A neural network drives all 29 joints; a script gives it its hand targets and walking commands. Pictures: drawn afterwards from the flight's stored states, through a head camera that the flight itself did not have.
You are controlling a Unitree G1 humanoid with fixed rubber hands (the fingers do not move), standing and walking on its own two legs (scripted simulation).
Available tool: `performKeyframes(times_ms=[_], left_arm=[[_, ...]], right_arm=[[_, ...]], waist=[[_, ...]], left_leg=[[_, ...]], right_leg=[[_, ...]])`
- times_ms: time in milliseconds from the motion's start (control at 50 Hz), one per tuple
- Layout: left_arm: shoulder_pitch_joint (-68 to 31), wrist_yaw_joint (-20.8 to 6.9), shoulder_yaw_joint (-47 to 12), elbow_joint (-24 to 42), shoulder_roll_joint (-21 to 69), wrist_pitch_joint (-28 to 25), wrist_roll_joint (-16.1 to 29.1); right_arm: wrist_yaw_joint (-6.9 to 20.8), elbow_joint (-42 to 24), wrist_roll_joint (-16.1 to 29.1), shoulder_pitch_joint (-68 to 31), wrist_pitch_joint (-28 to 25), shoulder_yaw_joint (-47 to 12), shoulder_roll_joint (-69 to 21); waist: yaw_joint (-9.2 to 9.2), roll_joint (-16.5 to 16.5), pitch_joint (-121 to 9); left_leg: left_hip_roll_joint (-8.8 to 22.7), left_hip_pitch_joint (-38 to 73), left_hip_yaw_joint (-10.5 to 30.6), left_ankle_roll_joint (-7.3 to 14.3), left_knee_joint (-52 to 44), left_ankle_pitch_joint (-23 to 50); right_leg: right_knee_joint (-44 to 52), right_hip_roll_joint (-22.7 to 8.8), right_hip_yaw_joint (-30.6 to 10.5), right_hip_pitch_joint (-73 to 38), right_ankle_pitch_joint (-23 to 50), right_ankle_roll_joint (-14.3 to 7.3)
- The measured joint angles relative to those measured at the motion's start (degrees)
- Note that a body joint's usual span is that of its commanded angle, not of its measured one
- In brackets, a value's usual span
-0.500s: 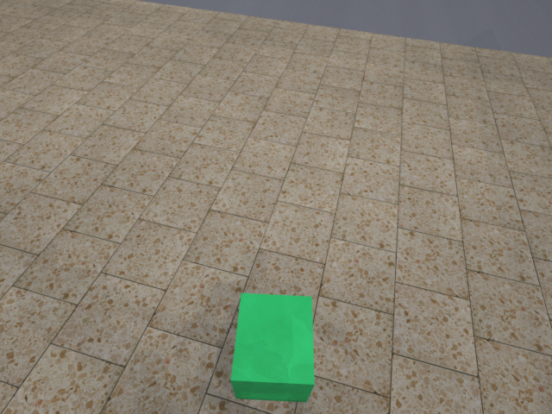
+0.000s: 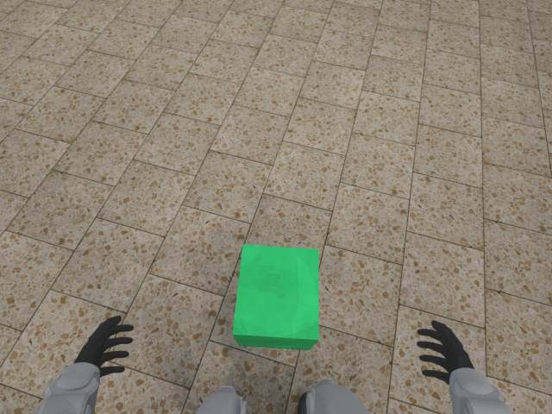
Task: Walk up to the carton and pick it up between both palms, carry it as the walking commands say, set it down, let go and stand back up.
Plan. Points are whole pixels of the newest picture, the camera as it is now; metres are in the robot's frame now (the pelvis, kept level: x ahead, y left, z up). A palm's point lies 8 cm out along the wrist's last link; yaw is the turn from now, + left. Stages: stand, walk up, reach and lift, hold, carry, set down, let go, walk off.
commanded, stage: reach and lift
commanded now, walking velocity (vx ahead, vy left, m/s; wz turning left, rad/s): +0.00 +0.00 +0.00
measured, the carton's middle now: (277, 299) +0.43 -0.01 -0.62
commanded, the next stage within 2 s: none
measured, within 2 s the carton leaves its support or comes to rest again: neither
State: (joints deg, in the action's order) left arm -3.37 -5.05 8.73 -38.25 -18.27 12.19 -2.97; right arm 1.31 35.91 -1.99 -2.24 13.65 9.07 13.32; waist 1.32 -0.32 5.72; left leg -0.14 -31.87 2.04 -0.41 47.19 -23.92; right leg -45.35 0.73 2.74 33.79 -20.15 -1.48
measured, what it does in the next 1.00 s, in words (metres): lowers itself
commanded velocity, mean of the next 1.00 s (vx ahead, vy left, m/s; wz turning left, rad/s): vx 0.00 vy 0.00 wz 0.00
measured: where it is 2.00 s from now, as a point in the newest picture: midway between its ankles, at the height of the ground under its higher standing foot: outside the picture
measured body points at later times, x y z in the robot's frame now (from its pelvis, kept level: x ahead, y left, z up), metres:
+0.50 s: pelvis -0.07 +0.02 -0.05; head +0.15 +0.01 +0.33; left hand +0.33 +0.23 -0.16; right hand +0.31 -0.25 -0.16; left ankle +0.00 +0.12 -0.70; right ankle +0.02 -0.11 -0.70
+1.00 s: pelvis -0.05 +0.00 -0.09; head +0.24 +0.01 +0.26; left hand +0.43 +0.21 -0.22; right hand +0.41 -0.22 -0.21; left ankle +0.00 +0.12 -0.70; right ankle +0.02 -0.11 -0.70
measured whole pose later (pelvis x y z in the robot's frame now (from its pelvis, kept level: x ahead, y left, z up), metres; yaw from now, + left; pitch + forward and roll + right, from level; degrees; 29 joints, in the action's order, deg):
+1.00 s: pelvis -0.05 +0.00 -0.09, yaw +1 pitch +47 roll +0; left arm -51.9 -0.9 15.3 -49.7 -15.6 3.7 2.0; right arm 0.8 47.9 1.7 -50.5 4.2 18.4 13.1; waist 2.3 -0.7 -7.9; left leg -2.7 -89.3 2.6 -0.6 63.6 -20.7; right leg -61.8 0.8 -0.7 91.0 -17.1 0.0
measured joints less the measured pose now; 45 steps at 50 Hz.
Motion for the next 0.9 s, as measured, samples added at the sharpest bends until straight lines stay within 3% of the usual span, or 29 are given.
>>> performKeyframes(times_ms=[140, 320, 460, 760, 900], left_arm=[[-5.3, 2.6, -1.8, 2.0, 3.2, -1.2, 1.0], [-17.9, 6.0, -0.1, 2.2, 4.6, 3.8, 2.0], [-31.1, 7.0, 0.3, -1.9, 3.2, 5.3, 5.7], [-48.1, 5.8, 5.7, -13.2, 3.7, -4.4, 4.2], [-50.3, 4.8, 7.3, -12.9, 2.7, -7.4, 4.6]], right_arm=[[0.6, 0.1, 1.5, -5.5, -2.1, -0.3, 1.6], [2.8, 2.3, 3.3, -19.0, 1.1, 1.5, 4.9], [3.2, 6.9, 4.3, -33.2, 2.1, 3.4, 6.1], [-0.2, 13.9, 5.4, -46.9, -5.9, 6.3, 2.1], [-1.4, 12.6, 4.4, -50.6, -8.2, 7.2, 1.0]], waist=[[0.40, 0.0, -3.3], [-0.02, -0.2, 0.3], [0.31, -1.0, 1.6], [0.67, 0.3, -7.4], [0.43, -0.4, -11.2]], left_leg=[[-0.6, -11.3, -0.4, 0.8, 5.9, -0.5], [-1.4, -21.4, -1.9, 1.7, 10.9, 1.3], [-2.1, -29.4, -2.3, 1.7, 13.3, 2.9], [-1.4, -47.6, -1.7, 0.6, 16.1, 2.4], [-1.9, -54.8, -0.9, 0.2, 16.8, 2.5]], right_leg=[[-4.9, 0.1, -1.7, 10.9, 0.1, 1.3], [-9.7, -0.6, -3.3, 21.3, 2.3, 2.4], [-12.6, -1.3, -3.6, 29.3, 3.5, 2.6], [-16.0, -0.2, -3.3, 48.0, 3.0, 1.3], [-17.0, -0.2, -3.5, 55.1, 2.8, 1.3]])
